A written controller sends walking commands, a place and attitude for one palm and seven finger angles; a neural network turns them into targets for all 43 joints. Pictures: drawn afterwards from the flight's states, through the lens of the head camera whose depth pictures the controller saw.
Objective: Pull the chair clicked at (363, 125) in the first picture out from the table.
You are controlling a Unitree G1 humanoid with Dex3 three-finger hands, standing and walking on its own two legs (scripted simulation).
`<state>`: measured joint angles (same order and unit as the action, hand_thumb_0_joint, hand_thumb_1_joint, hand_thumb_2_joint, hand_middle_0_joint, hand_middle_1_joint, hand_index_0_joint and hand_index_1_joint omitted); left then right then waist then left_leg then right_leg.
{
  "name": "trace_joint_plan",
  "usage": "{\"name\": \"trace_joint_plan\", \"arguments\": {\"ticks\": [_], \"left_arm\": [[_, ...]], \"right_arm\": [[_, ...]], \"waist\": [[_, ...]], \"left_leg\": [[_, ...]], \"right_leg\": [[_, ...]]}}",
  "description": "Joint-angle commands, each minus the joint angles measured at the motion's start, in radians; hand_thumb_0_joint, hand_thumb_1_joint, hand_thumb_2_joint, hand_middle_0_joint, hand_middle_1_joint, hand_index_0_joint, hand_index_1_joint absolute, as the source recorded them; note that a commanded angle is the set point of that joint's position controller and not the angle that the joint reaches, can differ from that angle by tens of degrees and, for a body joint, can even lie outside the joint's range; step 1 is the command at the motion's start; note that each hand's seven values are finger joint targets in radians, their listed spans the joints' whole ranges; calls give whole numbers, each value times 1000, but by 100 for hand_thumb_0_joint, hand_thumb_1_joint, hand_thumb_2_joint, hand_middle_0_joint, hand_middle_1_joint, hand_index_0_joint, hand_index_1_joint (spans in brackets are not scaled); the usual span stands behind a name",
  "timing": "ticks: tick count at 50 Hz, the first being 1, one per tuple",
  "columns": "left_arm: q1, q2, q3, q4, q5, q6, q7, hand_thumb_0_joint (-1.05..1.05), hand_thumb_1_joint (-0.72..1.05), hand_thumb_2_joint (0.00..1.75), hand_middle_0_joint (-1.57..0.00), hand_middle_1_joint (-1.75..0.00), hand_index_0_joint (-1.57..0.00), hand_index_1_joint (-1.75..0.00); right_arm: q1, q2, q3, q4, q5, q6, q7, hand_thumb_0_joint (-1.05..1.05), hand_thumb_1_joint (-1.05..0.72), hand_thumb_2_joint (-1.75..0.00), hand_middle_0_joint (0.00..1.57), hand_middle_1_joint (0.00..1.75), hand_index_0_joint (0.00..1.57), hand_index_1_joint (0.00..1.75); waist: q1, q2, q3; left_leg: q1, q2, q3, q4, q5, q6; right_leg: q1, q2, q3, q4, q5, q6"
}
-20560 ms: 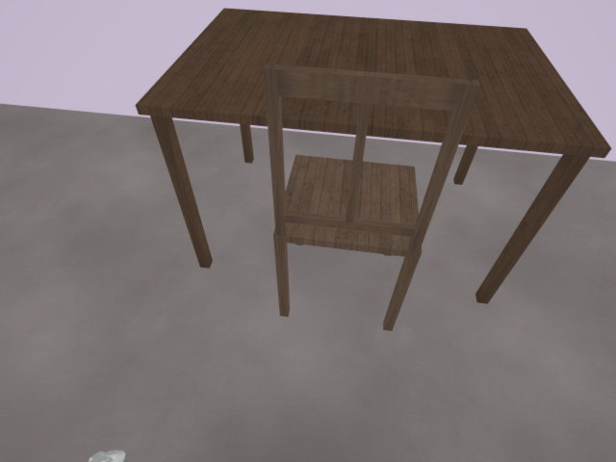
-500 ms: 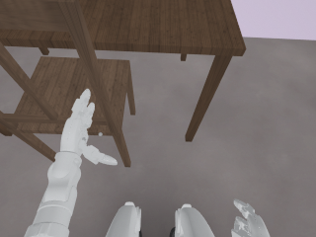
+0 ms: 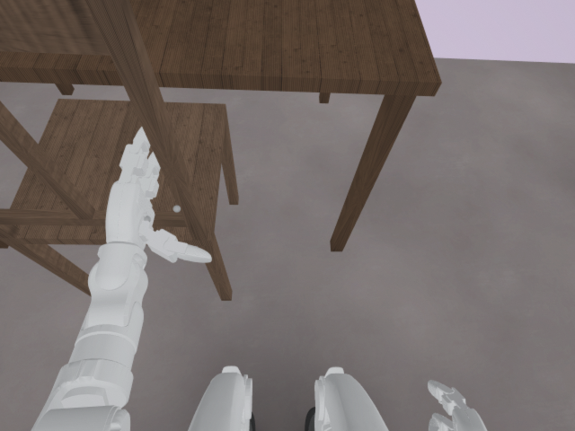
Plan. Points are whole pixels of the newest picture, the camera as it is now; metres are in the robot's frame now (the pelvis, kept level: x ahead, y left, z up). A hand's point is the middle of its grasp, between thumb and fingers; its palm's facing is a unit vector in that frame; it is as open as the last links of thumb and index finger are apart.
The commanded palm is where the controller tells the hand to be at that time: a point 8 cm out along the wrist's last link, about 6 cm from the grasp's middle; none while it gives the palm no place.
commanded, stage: push the fingers through the gap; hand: left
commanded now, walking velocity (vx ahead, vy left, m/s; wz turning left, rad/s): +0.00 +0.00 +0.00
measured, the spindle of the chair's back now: (31, 154) +0.48 +0.36 +0.05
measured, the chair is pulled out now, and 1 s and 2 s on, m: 0.00 0.00 0.01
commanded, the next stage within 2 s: hook a spindle and tug to test in 0.62 s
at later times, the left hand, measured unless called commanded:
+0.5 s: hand (178, 201) +0.42 +0.16 +0.03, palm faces +0.00 -1.00 -0.03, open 16.9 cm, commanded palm +0.40 +0.21 +0.03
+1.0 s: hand (185, 194) +0.43 +0.15 +0.03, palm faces +0.00 -1.00 -0.03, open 16.1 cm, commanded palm +0.41 +0.20 +0.03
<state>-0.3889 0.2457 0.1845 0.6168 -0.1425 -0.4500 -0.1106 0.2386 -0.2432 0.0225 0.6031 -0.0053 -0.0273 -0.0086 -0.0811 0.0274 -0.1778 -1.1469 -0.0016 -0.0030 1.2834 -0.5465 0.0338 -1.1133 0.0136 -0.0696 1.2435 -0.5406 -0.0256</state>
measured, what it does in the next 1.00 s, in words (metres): stands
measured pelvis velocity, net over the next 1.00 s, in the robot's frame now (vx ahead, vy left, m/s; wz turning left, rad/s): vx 0.00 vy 0.00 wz -0.01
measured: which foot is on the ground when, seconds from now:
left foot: down 0.00-1.00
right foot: down 0.00-1.00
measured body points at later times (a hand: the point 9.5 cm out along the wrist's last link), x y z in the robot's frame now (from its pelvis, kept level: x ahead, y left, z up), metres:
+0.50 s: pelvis +0.00 +0.00 +0.00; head +0.12 +0.01 +0.44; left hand +0.42 +0.21 +0.03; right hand +0.09 -0.25 -0.12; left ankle +0.03 +0.10 -0.62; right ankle +0.02 -0.11 -0.62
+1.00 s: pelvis +0.00 +0.00 +0.00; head +0.12 +0.02 +0.43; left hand +0.43 +0.20 +0.03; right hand +0.09 -0.25 -0.12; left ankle +0.03 +0.10 -0.62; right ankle +0.02 -0.11 -0.62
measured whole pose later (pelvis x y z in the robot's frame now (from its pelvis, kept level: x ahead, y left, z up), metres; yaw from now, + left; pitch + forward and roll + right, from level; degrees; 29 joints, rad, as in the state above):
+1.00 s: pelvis +0.00 +0.00 +0.00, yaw -1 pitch +25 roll -2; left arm -0.52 0.25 0.22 0.78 -0.11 -0.50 -0.08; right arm 0.25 -0.24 0.02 0.61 -0.01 0.03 0.01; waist -0.10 0.03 -0.17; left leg -1.17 0.00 0.01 1.28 -0.54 0.04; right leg -1.14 0.02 -0.06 1.24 -0.53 -0.02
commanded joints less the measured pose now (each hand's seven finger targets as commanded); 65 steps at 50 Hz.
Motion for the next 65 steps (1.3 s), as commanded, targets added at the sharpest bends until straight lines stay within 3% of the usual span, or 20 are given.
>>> {"name": "trace_joint_plan", "arguments": {"ticks": [1, 6, 11, 12, 15, 19, 23, 24, 28, 35, 36, 40, 43, 44, 47, 51, 56, 59, 61, 65], "left_arm": [[-296, 159, 54, -81, -5, -44, -3, 0, -50, 30, -6, -8, -6, -8], [-376, 130, 17, -174, -17, -65, -15, 0, -50, 30, -6, -8, -6, -8], [-461, 187, 72, -95, -2, -89, 20, 0, -50, 30, -6, -8, -6, -8], [-447, 230, 106, -89, 4, -95, 26, 0, -50, 30, -6, -8, -6, -8], [-391, 190, 89, -67, 11, -95, 28, 0, -50, 30, -6, -8, -6, -8], [-322, 171, 74, -60, 0, -74, 6, 0, -50, 30, -6, -8, -6, -8], [-361, 191, 86, -80, -9, -81, -6, 0, -50, 30, -6, -8, -6, -8], [-403, 182, 74, -89, -12, -90, -6, 0, -50, 30, -6, -8, -6, -8], [-437, 169, 55, -139, -7, -131, -1, 0, -50, 30, -6, -8, -6, -8], [-424, 129, 26, -16, 6, -100, 2, 0, -50, 30, -6, -8, -6, -8], [-426, 147, 42, 6, 8, -91, 5, 0, -50, 30, -6, -8, -6, -8], [-468, 187, 78, -18, 10, -97, 18, 0, -50, 30, -13, -30, -13, -30], [-484, 157, 48, -86, 13, -123, 29, 0, -50, 30, -18, -46, -18, -46], [-493, 155, 48, -106, 10, -129, 33, 0, -50, 30, -20, -52, -20, -52], [-435, 181, 72, -31, 16, -116, 35, 0, -50, 30, -25, -68, -25, -68], [-424, 161, 57, -11, 21, -91, 27, 0, -50, 30, -32, -90, -32, -90], [-433, 170, 65, -45, 7, -98, 19, 0, -22, 42, -41, -118, -41, -118], [-451, 134, 26, -72, 13, -110, 18, 0, -5, 49, -46, -134, -46, -134], [-416, 121, 20, -64, 12, -108, 20, 0, 6, 54, -50, -145, -50, -145], [-429, 139, 30, -53, 13, -108, 16, 0, 28, 64, -50, -145, -50, -145]], "right_arm": [[70, -156, -60, -95, 3, -15, -10, 0, -90, -90, 20, 30, 20, 30], [82, -154, -66, -103, 2, -10, -3, 0, -90, -90, 20, 30, 20, 30], [98, -156, -63, -69, -4, -6, -8, 0, -90, -90, 20, 30, 20, 30], [101, -161, -63, -72, -7, -5, -9, 0, -90, -90, 20, 30, 20, 30], [96, -152, -62, -85, -9, 4, 0, 0, -90, -90, 20, 30, 20, 30], [100, -155, -64, -100, -2, 19, 9, 0, -90, -90, 20, 30, 20, 30], [98, -155, -63, -102, 3, 23, 3, 0, -90, -90, 20, 30, 20, 30], [95, -153, -62, -94, 3, 21, 0, 0, -90, -90, 20, 30, 20, 30], [94, -152, -64, -83, -2, 11, -3, 0, -90, -90, 20, 30, 20, 30], [97, -163, -67, -68, -4, 17, 1, 0, -90, -90, 20, 30, 20, 30], [100, -166, -65, -69, -4, 21, 1, 0, -90, -90, 20, 30, 20, 30], [93, -161, -62, -88, -5, 26, -2, 0, -90, -90, 20, 30, 20, 30], [90, -155, -62, -93, -9, 22, 3, 0, -90, -90, 20, 30, 20, 30], [95, -156, -64, -88, -10, 22, 5, 0, -90, -90, 20, 30, 20, 30], [104, -160, -64, -82, -9, 28, 4, 0, -90, -90, 20, 30, 20, 30], [105, -158, -64, -87, -5, 37, 5, 0, -90, -90, 20, 30, 20, 30], [104, -156, -64, -89, -4, 36, 3, 0, -90, -90, 20, 30, 20, 30], [109, -154, -67, -82, -6, 33, 7, 0, -90, -90, 20, 30, 20, 30], [111, -153, -68, -84, -7, 33, 10, 0, -90, -90, 20, 30, 20, 30], [111, -156, -69, -79, -7, 34, 9, 0, -90, -90, 20, 30, 20, 30]], "waist": [[-23, -1, -358], [-21, 93, -479], [-47, 15, -421], [-30, 29, -430], [-13, 59, -454], [-13, 25, -463], [-22, 8, -424], [-38, 6, -410], [-32, 87, -443], [-45, 63, -389], [-46, 30, -374], [-31, 31, -426], [-26, 107, -487], [-33, 89, -501], [-42, 8, -450], [-35, 20, -424], [-32, 32, -435], [-42, 70, -460], [-38, 48, -458], [-39, 51, -445]], "left_leg": [[235, -3, -44, -155, 255, -15], [377, 7, -56, -155, 372, -26], [295, 5, -58, -143, 313, -16], [283, 4, -58, -144, 311, -18], [307, 1, -47, -152, 341, -22], [306, 5, -41, -161, 359, -20], [258, 1, -34, -162, 300, -13], [262, 2, -35, -159, 287, -11], [349, 7, -51, -163, 325, -22], [336, 8, -65, -169, 281, -25], [311, 7, -65, -170, 269, -22], [294, 1, -55, -162, 273, -18], [382, 6, -64, -160, 347, -29], [397, 10, -68, -154, 369, -29], [310, 7, -58, -147, 333, -18], [288, 4, -48, -158, 306, -19], [303, 4, -46, -158, 321, -19], [360, 10, -55, -153, 367, -24], [352, 8, -53, -155, 366, -21], [328, 6, -50, -153, 343, -19]], "right_leg": [[208, 10, 52, -167, 244, 0], [193, 12, 43, -155, 310, -6], [190, 15, 48, -159, 278, 3], [199, 14, 51, -150, 274, -1], [212, 13, 50, -148, 302, -3], [246, 16, 52, -161, 333, -1], [262, 15, 62, -175, 302, 2], [246, 15, 64, -181, 290, 4], [192, 16, 51, -165, 281, -4], [128, 14, 35, -170, 222, -5], [142, 15, 35, -172, 218, -4], [185, 14, 49, -166, 235, -2], [158, 16, 41, -149, 270, -8], [161, 18, 39, -146, 286, -6], [196, 20, 48, -154, 293, -1], [203, 16, 49, -163, 282, 0], [215, 17, 53, -168, 296, -1], [180, 17, 44, -156, 315, -3], [197, 18, 44, -162, 318, -3], [201, 17, 48, -164, 309, -2]]}}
